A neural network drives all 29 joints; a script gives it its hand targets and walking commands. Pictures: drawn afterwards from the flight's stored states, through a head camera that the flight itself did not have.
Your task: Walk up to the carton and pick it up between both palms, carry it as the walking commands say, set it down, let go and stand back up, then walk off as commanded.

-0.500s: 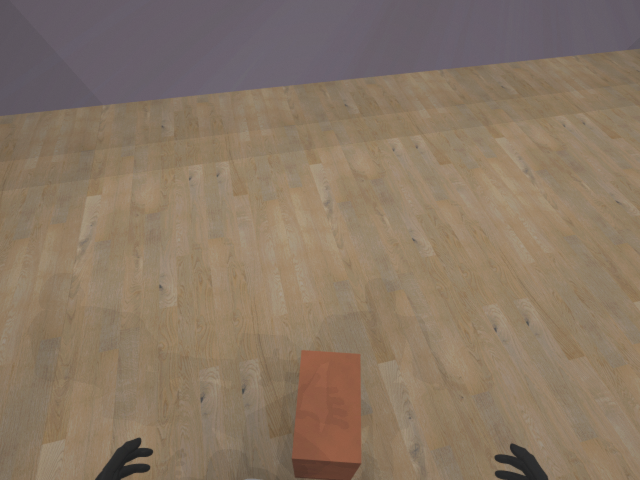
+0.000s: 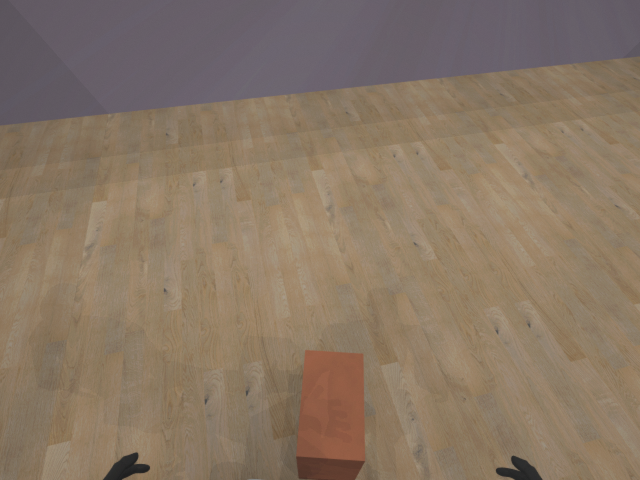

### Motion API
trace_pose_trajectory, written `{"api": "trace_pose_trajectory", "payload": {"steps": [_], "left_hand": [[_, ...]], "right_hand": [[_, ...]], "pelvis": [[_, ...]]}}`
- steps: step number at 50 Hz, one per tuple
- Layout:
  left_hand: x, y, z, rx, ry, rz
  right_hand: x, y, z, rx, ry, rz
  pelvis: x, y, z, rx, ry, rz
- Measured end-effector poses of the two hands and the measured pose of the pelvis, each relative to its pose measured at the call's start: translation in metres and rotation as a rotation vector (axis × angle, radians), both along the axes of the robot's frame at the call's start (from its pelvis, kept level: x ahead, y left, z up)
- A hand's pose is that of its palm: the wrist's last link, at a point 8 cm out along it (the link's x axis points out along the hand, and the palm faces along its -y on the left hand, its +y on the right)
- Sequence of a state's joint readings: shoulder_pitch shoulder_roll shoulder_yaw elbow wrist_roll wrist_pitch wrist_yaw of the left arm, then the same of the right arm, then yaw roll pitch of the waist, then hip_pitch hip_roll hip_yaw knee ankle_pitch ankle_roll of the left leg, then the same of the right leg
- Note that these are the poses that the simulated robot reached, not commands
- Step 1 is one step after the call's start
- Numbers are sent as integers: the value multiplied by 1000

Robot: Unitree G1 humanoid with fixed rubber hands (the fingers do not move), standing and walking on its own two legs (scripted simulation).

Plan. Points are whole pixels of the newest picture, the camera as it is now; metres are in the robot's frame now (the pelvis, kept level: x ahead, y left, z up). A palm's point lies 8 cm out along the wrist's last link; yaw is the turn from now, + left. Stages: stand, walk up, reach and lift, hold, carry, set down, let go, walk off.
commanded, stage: stand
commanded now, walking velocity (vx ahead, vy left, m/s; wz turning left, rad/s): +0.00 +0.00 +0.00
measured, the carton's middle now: (330, 418) +0.36 -0.01 -0.62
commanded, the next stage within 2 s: walk off in 0.08 s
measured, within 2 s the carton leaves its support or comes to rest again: neither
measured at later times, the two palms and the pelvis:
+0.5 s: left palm out of the picture +0.06 +0.29 -0.12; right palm out of the picture +0.07 -0.25 -0.12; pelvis -0.01 +0.02 +0.00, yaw -2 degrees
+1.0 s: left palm out of the picture +0.07 +0.39 -0.12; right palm out of the picture -0.01 -0.15 -0.11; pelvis -0.04 +0.13 +0.00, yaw -12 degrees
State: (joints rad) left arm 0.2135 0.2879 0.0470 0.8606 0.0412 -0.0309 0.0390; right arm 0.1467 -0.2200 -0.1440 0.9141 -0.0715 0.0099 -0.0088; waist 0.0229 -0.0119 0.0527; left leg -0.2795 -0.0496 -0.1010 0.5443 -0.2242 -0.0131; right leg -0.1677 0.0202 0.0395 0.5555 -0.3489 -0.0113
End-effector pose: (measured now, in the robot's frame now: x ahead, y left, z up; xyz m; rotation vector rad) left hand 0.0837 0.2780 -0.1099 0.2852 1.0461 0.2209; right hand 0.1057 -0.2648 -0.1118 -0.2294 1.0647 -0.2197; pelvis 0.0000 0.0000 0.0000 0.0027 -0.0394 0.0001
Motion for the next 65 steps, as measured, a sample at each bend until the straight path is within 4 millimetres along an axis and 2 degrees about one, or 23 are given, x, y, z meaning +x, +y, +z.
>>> {"api": "trace_pose_trajectory", "payload": {"steps": [15, 23, 28, 33, 37, 42, 50, 55, 58, 65], "left_hand": [[-11, 1, -3, -4, 24, 2], [-20, 7, -9, -13, 70, -10], [-22, 32, -12, -11, 104, -22], [-18, 70, -23, -22, 126, -23], [-10, 91, -22, -35, 135, -60], [-9, 107, -19, -40, 145, -98], [-12, 116, -14, -18, 144, -167], [-25, 111, -12, 3, 144, -199], [-28, 109, -9, 0, 138, -222], [-29, 117, -13, -19, 132, -240]], "right_hand": [[-13, 1, -4, 2, 30, -9], [-30, 6, -5, -5, 81, -48], [-34, 25, -2, -18, 63, -86], [-37, 59, -1, -44, 55, -103], [-60, 81, 7, -54, 81, -156], [-81, 100, 14, -63, 92, -195], [-113, 115, 5, -37, 82, -251], [-126, 118, -10, 4, 84, -259], [-129, 127, -13, 34, 90, -254], [-136, 144, -15, 46, 116, -252]], "pelvis": [[-4, 2, 0, -2, -6, 0], [-8, 11, 0, -5, -15, -20], [-8, 35, -1, -11, -14, -58], [-8, 73, -6, -32, 7, -81], [-11, 98, 0, -39, 7, -128], [-19, 120, 6, -44, 16, -165], [-37, 134, 3, -27, 2, -219], [-47, 132, -1, 5, -15, -224], [-50, 136, 0, 0, -17, -224], [-51, 151, 0, -10, -11, -221]]}}
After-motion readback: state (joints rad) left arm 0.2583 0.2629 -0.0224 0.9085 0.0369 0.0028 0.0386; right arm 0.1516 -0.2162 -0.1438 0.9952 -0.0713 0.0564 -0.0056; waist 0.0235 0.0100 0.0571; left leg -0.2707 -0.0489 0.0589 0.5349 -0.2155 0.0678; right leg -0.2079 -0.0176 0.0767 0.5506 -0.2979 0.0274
